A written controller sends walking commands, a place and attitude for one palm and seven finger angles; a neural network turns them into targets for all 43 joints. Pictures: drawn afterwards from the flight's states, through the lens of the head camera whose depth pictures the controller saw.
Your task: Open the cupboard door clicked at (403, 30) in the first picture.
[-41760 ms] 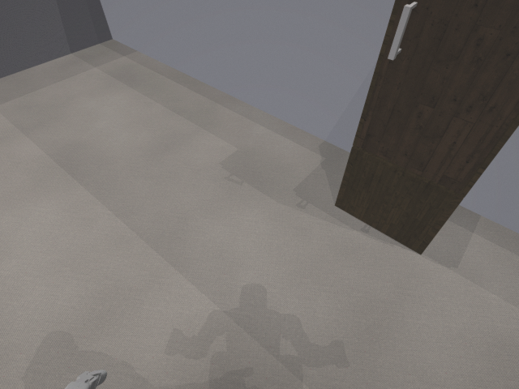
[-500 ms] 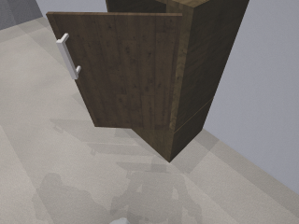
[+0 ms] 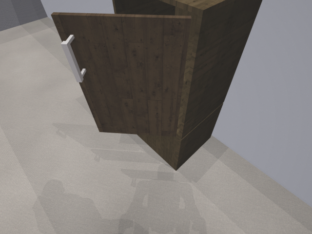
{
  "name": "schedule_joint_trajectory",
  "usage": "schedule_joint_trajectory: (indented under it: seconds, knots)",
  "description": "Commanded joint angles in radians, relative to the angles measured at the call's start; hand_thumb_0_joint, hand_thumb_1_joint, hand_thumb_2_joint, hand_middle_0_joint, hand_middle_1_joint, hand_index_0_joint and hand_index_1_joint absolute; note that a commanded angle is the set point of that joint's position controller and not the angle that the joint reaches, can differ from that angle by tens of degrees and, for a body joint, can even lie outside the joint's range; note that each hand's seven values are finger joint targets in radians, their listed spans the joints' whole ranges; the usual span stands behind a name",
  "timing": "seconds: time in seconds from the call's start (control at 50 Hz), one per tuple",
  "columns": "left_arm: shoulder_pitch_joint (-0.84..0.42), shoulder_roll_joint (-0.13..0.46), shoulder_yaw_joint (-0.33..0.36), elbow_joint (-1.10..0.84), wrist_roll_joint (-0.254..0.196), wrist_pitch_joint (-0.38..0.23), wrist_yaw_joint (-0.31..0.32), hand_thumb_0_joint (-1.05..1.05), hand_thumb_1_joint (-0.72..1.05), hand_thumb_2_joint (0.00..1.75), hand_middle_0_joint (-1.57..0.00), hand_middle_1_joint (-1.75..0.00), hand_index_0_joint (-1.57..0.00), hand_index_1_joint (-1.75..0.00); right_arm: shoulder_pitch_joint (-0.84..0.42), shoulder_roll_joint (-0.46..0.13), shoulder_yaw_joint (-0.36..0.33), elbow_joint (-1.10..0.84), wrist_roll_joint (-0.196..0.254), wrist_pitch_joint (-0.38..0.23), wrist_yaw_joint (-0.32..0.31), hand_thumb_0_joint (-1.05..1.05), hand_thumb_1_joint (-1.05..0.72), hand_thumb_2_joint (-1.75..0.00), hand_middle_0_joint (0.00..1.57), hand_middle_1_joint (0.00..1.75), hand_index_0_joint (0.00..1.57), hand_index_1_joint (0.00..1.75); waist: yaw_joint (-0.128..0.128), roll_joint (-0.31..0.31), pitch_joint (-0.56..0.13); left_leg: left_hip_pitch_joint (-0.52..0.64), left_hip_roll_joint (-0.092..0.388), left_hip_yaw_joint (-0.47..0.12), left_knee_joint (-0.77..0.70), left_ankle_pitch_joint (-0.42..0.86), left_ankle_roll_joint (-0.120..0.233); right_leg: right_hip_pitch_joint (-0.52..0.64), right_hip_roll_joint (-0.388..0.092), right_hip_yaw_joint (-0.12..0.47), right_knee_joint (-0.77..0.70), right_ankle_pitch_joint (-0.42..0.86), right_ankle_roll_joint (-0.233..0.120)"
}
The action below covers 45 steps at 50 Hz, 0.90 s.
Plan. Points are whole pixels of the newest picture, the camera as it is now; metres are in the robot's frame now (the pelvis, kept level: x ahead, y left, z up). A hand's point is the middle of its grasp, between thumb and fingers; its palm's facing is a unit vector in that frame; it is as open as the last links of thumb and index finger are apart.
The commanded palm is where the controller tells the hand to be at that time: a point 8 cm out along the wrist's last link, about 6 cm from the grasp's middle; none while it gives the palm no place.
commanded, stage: look again from close up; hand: left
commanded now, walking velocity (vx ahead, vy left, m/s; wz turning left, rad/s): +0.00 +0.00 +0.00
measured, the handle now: (75, 59) +0.61 +0.30 +0.12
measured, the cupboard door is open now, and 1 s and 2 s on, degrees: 42 42 42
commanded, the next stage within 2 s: shuffle to correct the standing spot in 1.88 s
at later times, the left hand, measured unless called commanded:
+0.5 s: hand out of the picture +0.02 +0.19 -0.17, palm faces +0.01 -0.98 -0.21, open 7.4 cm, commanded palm none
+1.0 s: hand out of the picture +0.02 +0.18 -0.17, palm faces +0.02 -0.98 -0.22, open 7.4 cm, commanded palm none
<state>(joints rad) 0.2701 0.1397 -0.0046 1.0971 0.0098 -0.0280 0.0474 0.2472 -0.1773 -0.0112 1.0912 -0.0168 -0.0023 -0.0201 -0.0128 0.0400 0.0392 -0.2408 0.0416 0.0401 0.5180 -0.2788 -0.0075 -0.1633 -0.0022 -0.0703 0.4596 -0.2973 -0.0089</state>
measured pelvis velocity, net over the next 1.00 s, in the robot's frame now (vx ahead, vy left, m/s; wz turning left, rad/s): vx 0.00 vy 0.00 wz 0.00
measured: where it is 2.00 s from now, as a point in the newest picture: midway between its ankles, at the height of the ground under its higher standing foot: outside the picture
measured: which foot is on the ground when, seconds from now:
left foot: down 0.00-1.00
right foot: down 0.00-1.00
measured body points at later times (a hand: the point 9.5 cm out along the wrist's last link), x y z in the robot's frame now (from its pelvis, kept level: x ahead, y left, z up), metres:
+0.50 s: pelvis +0.00 +0.00 +0.00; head +0.02 +0.01 +0.45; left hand +0.02 +0.24 -0.16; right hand +0.02 -0.23 -0.15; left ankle +0.00 +0.12 -0.74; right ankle -0.03 -0.11 -0.74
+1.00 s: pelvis +0.00 +0.00 +0.00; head +0.02 +0.00 +0.45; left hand +0.02 +0.24 -0.15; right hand +0.03 -0.24 -0.15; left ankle +0.00 +0.12 -0.74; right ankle -0.03 -0.11 -0.74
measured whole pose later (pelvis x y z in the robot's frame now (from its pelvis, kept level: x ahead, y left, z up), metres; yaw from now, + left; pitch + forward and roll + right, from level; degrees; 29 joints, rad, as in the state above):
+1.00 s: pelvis +0.00 +0.00 +0.00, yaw +0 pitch -1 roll +0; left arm 0.25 0.20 0.00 1.09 0.01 -0.01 0.03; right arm 0.21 -0.18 0.01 1.13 -0.01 -0.02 -0.02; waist 0.01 -0.02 0.03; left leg -0.19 0.02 0.05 0.44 -0.25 -0.01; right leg -0.14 -0.02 -0.06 0.45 -0.30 -0.01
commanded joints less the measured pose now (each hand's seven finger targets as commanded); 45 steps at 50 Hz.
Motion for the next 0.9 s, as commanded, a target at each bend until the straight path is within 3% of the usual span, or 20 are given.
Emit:
schedule_joint_trajectory:
  seconds: [0.0,0.04,0.1,0.22,0.44,0.52,0.74,0.88]
  knots:
    - [0.035,0.129,0.018,-0.064,0.002,-0.021,0.003,0.0,0.9,0.9,-0.2,-0.3,-0.2,-0.3,0.07,-0.079,-0.003,-0.071,0.0,-0.03,0.002,0.0,-0.9,-0.9,0.2,0.3,0.2,0.3,-0.005,-0.034,-0.058,0.039,0.057,-0.07,-0.053,0.229,0.033,-0.023,-0.106,0.096,-0.021,0.219,-0.04]
    - [0.05,0.128,0.018,-0.063,0.002,-0.014,0.0,0.0,0.9,0.9,-0.2,-0.3,-0.2,-0.3,0.064,-0.087,0.0,-0.075,0.0,-0.033,-0.002,0.0,-0.9,-0.9,0.2,0.3,0.2,0.3,0.005,-0.025,-0.058,0.038,0.062,-0.077,-0.054,0.273,0.044,-0.008,-0.095,0.08,-0.004,0.206,-0.033]
    - [0.051,0.128,0.015,-0.063,0.002,-0.006,-0.004,0.0,0.9,0.9,-0.2,-0.3,-0.2,-0.3,0.05,-0.091,0.002,-0.08,0.002,-0.028,-0.004,0.0,-0.9,-0.9,0.2,0.3,0.2,0.3,0.008,-0.074,-0.002,0.013,0.056,-0.076,-0.079,0.194,0.044,-0.036,-0.097,0.086,-0.025,0.15,-0.029]
    - [0.049,0.144,0.014,-0.063,0.004,0.002,-0.008,0.0,0.9,0.9,-0.2,-0.3,-0.2,-0.3,0.038,-0.095,0.006,-0.065,0.002,-0.028,-0.004,0.0,-0.9,-0.9,0.2,0.3,0.2,0.3,0.015,-0.046,0.049,0.003,0.055,-0.076,-0.116,0.163,0.047,-0.052,-0.096,0.09,-0.047,0.11,-0.023]
    - [0.047,0.163,0.018,-0.056,0.003,0.003,-0.012,0.0,0.9,0.9,-0.2,-0.3,-0.2,-0.3,0.024,-0.115,0.004,-0.042,0.003,-0.035,-0.007,0.0,-0.9,-0.9,0.2,0.3,0.2,0.3,0.022,-0.02,-0.018,0.046,0.063,-0.074,-0.121,0.219,0.048,-0.013,-0.103,0.095,-0.05,0.171,-0.02]
    - [0.044,0.166,0.021,-0.05,0.005,0.001,-0.013,0.0,0.9,0.9,-0.2,-0.3,-0.2,-0.3,0.018,-0.111,0.001,-0.033,0.005,-0.035,-0.009,0.0,-0.9,-0.9,0.2,0.3,0.2,0.3,0.023,-0.059,-0.017,0.055,0.064,-0.067,-0.118,0.232,0.046,-0.01,-0.108,0.095,-0.056,0.214,-0.021]
    - [0.033,0.174,0.023,-0.037,0.004,0.003,-0.015,0.0,0.9,0.9,-0.2,-0.3,-0.2,-0.3,0.001,-0.117,0.001,-0.01,0.005,-0.032,-0.009,0.0,-0.9,-0.9,0.2,0.3,0.2,0.3,0.024,-0.04,0.018,0.045,0.063,-0.069,-0.133,0.215,0.042,-0.017,-0.113,0.095,-0.077,0.193,-0.022]
    - [0.024,0.182,0.024,-0.034,0.003,0.0,-0.016,0.0,0.9,0.9,-0.2,-0.3,-0.2,-0.3,-0.004,-0.127,-0.001,-0.007,0.004,-0.034,-0.009,0.0,-0.9,-0.9,0.2,0.3,0.2,0.3,0.022,-0.039,-0.022,0.073,0.065,-0.072,-0.134,0.246,0.04,-0.001,-0.118,0.096,-0.077,0.227,-0.024]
